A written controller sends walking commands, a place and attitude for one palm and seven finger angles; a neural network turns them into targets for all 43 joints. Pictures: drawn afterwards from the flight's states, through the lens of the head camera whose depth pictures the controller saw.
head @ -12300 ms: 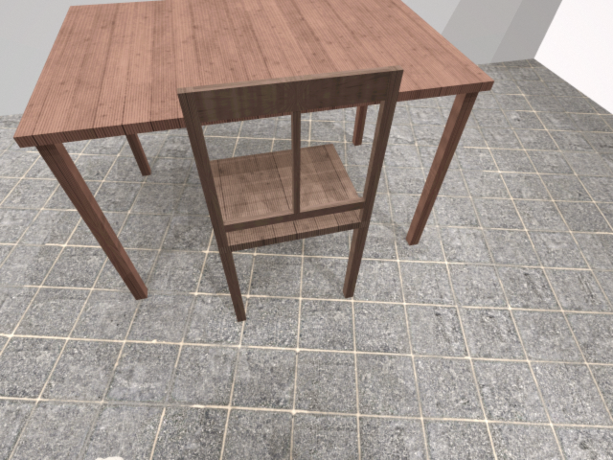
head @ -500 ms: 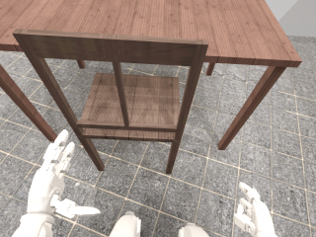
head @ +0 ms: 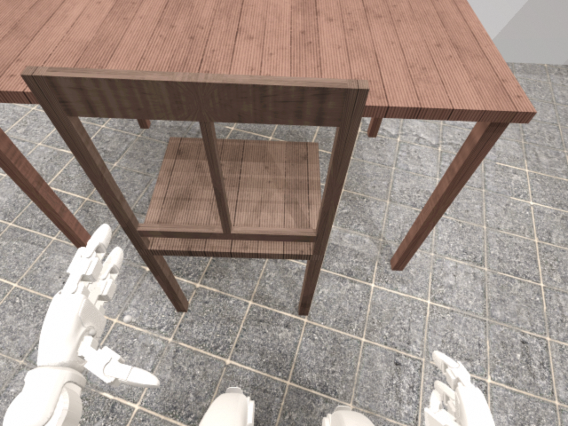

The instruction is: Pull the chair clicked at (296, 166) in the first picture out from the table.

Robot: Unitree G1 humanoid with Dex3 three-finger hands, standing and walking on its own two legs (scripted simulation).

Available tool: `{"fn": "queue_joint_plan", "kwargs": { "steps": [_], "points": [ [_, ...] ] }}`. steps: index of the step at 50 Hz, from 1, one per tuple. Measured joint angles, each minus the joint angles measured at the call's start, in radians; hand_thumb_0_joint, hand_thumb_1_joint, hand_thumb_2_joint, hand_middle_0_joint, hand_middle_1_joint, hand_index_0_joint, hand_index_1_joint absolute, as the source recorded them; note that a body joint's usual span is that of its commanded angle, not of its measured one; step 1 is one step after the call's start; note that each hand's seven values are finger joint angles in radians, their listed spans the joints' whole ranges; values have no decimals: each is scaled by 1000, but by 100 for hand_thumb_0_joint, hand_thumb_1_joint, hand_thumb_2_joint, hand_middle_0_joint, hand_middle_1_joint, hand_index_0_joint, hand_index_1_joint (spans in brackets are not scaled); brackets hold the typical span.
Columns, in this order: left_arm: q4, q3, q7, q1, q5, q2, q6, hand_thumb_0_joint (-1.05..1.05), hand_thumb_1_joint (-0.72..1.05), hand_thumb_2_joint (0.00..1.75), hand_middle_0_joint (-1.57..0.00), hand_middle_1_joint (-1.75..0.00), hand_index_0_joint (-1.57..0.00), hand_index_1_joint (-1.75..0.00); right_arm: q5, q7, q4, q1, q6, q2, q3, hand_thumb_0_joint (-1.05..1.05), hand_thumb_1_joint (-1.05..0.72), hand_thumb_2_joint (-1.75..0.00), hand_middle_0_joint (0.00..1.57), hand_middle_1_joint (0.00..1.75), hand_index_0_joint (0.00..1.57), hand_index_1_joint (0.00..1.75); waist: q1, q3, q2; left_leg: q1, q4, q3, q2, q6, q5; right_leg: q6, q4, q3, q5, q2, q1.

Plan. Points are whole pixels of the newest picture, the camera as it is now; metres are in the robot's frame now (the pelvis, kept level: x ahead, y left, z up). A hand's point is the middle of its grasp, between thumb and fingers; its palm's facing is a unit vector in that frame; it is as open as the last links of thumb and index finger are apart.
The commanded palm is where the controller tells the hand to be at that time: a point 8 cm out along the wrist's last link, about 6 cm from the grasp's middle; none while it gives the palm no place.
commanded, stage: raise the hand toward the chair's back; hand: left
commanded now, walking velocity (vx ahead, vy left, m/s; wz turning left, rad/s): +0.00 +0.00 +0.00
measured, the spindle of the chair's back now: (218, 184) +0.51 +0.14 -0.02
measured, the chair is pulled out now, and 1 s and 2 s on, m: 0.00 0.00 0.00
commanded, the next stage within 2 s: aim the fingers beside a spindle in 0.36 s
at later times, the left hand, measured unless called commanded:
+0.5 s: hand (134, 323) +0.24 +0.20 +0.04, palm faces +0.03 -1.00 -0.05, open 16.9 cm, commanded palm +0.22 +0.25 +0.04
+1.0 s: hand (178, 288) +0.29 +0.16 +0.02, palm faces +0.00 -1.00 -0.03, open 16.9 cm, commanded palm +0.28 +0.21 +0.02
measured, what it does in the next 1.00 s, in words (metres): stands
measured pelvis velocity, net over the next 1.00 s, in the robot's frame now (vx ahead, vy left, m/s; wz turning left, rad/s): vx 0.00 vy -0.01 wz -0.01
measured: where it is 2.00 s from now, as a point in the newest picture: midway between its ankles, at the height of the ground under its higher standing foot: outside the picture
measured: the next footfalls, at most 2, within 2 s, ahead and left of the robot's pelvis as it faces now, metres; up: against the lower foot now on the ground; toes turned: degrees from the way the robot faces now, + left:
none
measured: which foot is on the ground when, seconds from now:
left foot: down 0.00-1.00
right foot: down 0.00-1.00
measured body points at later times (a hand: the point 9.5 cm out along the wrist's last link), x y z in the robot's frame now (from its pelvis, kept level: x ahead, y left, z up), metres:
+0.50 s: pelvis +0.00 -0.01 +0.00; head +0.07 +0.00 +0.44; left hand +0.23 +0.25 +0.05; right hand +0.18 -0.25 -0.08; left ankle +0.03 +0.11 -0.66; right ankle -0.01 -0.12 -0.66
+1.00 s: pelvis +0.00 -0.01 -0.01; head +0.08 -0.01 +0.43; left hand +0.29 +0.21 +0.03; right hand +0.15 -0.26 -0.11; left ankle +0.03 +0.11 -0.66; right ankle -0.01 -0.12 -0.66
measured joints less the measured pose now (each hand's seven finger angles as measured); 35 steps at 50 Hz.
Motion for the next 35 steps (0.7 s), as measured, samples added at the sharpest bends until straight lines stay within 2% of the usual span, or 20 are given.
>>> {"fn": "queue_joint_plan", "kwargs": {
  "steps": [13,26,35],
  "points": [
    [8,-7,12,6,8,-9,-31,-1,-50,30,-6,-8,-6,-9,-3,6,0,-12,-1,-1,-8,1,-90,-90,20,30,20,30,-1,-2,-5,3,-1,1,2,-4,-1,-5,5,1,-4,1,0],
    [17,-14,0,-1,4,-14,-29,-1,-50,30,-6,-8,-6,-8,-2,4,-8,-28,-1,6,5,1,-90,-90,20,30,20,30,8,-4,1,-2,4,-8,1,-10,0,-10,13,-7,-8,2,-4],
    [56,-58,24,-79,31,-33,-29,-1,-50,30,-6,-8,-6,-8,-7,6,-4,-28,-3,-3,4,1,-90,-90,20,30,20,30,4,-5,-1,-38,32,-8,0,-12,-6,-13,48,-7,-18,0,-43]
  ]
}}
